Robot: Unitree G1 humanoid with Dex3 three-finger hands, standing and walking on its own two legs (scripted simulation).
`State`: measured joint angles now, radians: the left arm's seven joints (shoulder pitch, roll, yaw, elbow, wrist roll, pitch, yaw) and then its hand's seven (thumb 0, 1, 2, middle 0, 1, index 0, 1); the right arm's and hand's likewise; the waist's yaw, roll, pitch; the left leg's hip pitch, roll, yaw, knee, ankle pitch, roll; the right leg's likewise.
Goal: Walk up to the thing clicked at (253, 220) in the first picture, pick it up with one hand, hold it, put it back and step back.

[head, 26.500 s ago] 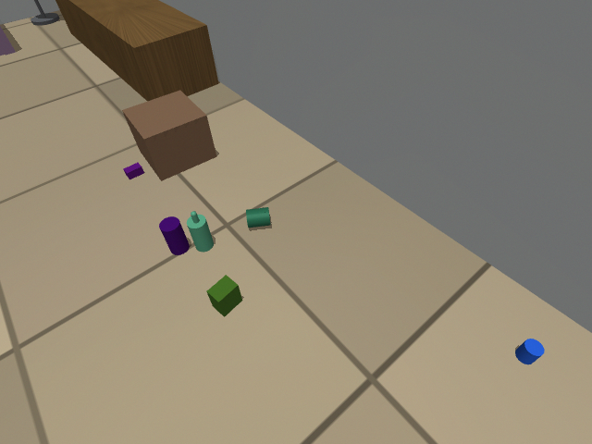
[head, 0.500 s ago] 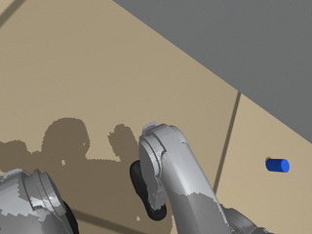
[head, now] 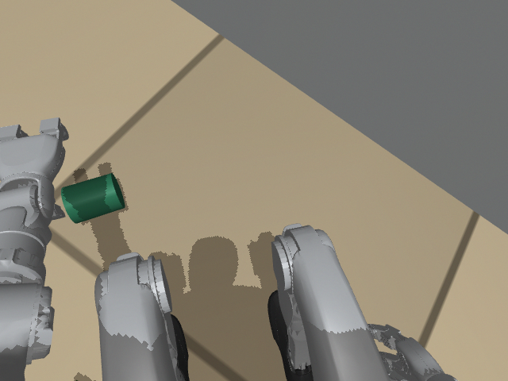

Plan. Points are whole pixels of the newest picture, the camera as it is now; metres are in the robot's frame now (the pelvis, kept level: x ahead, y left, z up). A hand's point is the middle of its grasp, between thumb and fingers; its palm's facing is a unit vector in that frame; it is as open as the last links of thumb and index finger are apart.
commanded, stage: withdraw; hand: left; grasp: from above
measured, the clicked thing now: (94, 197) +0.48 +0.29 -0.31
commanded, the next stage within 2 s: home in 0.38 s
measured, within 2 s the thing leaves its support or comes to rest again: neither
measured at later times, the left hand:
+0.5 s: hand (65, 192) +0.46 +0.30 -0.19, palm faces -0.44 -0.06 -0.90, open 13.9 cm
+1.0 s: hand (30, 217) +0.37 +0.27 -0.02, palm faces -0.30 -0.57 -0.77, open 8.6 cm
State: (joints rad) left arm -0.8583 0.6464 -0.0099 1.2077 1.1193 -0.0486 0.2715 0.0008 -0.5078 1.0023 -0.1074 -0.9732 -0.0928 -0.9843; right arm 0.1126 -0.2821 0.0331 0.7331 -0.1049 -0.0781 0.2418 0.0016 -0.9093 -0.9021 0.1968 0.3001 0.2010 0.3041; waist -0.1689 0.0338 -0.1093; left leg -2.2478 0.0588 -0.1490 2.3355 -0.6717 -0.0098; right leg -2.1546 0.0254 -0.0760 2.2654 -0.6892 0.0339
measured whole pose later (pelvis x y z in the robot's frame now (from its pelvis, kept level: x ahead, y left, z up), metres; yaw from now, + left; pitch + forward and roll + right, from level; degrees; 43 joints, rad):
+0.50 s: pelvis -0.01 +0.00 -0.02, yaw +0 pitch +31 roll -9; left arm -1.01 0.79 0.07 1.48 1.28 -0.23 0.38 0.00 -0.48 0.99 -0.11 -0.99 -0.11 -0.99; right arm 0.20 -0.30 0.11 0.73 -0.16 -0.07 0.11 0.00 -0.89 -0.89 0.20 0.30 0.20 0.30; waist -0.27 -0.03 0.00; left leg -2.34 0.03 -0.16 2.39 -0.60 -0.01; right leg -2.22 0.01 -0.09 2.31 -0.64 0.03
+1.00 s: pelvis +0.01 +0.00 +0.10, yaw +3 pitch +34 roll -6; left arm -0.46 0.47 0.04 0.70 0.62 0.07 0.07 0.00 0.60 0.91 -0.22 -0.41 -0.22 -0.41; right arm 0.14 -0.27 -0.03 0.65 -0.01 -0.01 0.09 0.00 -0.90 -0.90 0.20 0.30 0.20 0.30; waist -0.09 0.05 -0.19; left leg -1.95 0.06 -0.09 2.01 -0.65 -0.01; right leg -1.88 0.01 -0.05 1.96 -0.68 0.02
